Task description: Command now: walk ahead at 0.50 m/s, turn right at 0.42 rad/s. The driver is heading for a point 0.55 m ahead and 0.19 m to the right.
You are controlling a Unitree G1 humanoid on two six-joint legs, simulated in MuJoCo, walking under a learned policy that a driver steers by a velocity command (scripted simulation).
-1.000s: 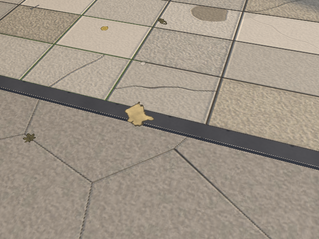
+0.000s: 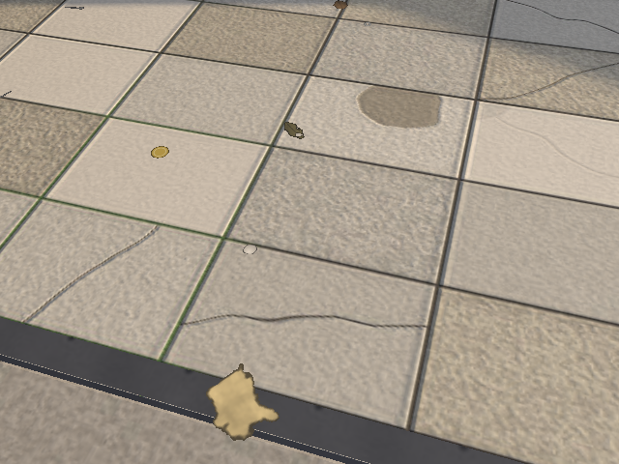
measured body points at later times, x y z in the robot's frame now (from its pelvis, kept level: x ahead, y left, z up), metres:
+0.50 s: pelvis +0.26 +0.04 +0.00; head +0.28 +0.05 +0.45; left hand +0.45 +0.27 -0.12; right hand +0.24 -0.24 -0.11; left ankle +0.26 +0.13 -0.75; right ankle +0.26 -0.10 -0.67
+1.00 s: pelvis +0.37 -0.03 -0.01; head +0.40 -0.07 +0.44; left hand +0.61 +0.15 -0.12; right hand +0.34 -0.32 -0.14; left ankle +0.48 +0.10 -0.68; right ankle +0.41 -0.11 -0.75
